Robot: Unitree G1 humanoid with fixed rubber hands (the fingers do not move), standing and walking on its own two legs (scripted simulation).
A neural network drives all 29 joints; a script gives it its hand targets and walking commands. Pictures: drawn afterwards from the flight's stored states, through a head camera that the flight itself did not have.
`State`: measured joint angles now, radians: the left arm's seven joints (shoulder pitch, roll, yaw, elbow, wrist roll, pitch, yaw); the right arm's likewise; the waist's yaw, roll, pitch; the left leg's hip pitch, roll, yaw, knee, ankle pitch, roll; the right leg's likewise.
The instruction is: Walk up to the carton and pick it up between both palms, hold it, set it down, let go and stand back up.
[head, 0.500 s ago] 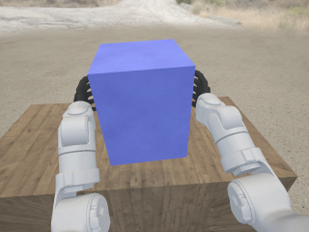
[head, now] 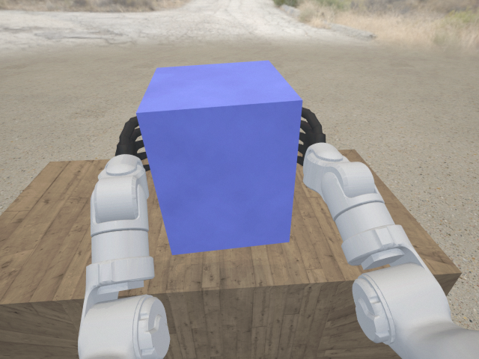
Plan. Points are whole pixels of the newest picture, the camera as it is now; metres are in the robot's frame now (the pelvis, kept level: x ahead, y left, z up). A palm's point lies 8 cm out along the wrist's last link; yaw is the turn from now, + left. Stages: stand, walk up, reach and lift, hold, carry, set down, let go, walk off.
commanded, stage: hold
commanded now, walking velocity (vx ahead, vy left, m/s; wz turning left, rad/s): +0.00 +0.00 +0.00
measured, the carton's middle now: (222, 153) +0.40 +0.01 +0.23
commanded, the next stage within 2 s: none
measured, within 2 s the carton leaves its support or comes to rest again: neither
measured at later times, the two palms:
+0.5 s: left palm (132, 166) +0.36 +0.16 +0.24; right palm (314, 155) +0.36 -0.13 +0.24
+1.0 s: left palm (130, 162) +0.36 +0.16 +0.25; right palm (313, 152) +0.36 -0.13 +0.25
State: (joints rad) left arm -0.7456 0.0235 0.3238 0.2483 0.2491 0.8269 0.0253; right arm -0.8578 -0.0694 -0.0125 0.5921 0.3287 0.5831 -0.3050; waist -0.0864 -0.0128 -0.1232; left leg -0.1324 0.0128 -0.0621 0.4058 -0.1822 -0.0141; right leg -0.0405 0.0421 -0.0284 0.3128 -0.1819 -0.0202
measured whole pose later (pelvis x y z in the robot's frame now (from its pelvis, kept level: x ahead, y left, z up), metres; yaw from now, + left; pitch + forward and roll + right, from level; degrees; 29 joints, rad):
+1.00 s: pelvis +0.00 +0.00 +0.00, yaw +0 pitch -5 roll -1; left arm -0.75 0.02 0.32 0.25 0.25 0.82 0.04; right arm -0.86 -0.07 -0.02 0.60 0.32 0.57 -0.30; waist -0.08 -0.01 -0.12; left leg -0.14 0.01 -0.06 0.41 -0.18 -0.01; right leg -0.05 0.04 -0.02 0.31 -0.18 -0.02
